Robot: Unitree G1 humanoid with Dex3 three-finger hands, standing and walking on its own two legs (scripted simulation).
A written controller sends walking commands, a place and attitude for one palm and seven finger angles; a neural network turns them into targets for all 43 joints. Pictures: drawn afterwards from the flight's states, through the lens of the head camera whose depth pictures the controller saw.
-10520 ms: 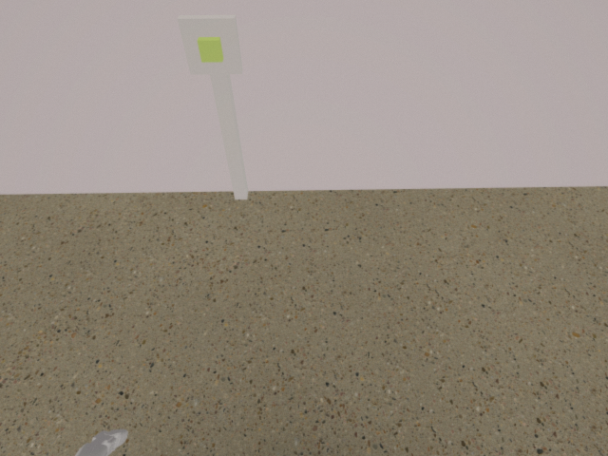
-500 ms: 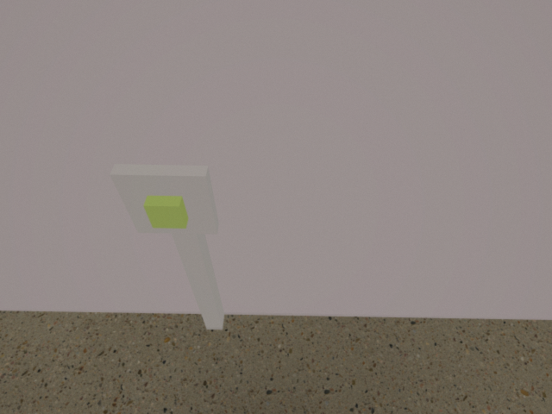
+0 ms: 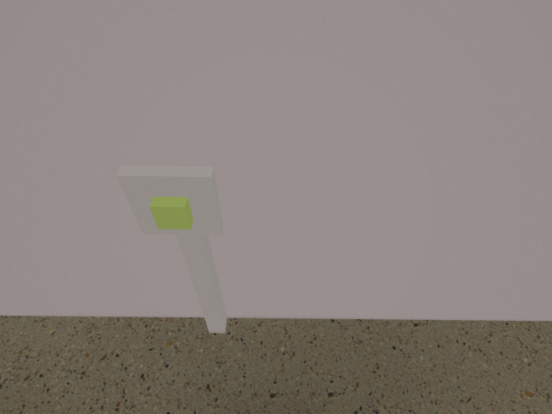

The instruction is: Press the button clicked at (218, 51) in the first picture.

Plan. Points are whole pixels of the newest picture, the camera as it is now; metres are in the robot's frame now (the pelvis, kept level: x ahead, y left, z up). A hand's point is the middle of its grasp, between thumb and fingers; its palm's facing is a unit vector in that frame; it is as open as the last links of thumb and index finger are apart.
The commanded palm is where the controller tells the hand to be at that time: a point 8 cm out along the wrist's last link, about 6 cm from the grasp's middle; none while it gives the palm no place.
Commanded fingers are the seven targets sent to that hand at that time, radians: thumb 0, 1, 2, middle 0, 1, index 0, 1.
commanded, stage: look again from close up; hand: left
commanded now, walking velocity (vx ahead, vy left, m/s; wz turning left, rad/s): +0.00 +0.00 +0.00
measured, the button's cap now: (172, 212) +0.49 +0.25 -0.04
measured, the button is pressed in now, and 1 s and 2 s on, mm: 0 0 0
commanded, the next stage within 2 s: raise the hand and make a fist in 0.22 s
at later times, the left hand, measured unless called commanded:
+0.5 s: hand (127, 388) +0.17 +0.22 -0.04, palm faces +0.25 -0.96 -0.13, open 7.0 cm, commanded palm +0.09 +0.26 -0.07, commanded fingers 0.00 0.90 0.90 -0.47 -0.60 -0.47 -0.60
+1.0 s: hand (154, 404) +0.15 +0.18 -0.05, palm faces -0.02 -1.00 -0.06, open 3.7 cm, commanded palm +0.11 +0.25 -0.06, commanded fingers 0.00 0.90 0.90 -1.16 -1.35 -1.16 -1.35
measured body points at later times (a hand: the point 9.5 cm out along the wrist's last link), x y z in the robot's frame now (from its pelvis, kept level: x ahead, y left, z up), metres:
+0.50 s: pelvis -0.02 +0.03 -0.01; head -0.02 +0.02 +0.44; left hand +0.15 +0.27 -0.03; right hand +0.06 -0.22 -0.13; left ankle -0.02 +0.11 -0.74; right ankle -0.03 -0.08 -0.73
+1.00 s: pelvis -0.06 +0.00 -0.11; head +0.02 +0.01 +0.33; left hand +0.15 +0.24 -0.04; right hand +0.17 -0.19 -0.19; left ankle -0.02 +0.11 -0.73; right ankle -0.03 -0.08 -0.73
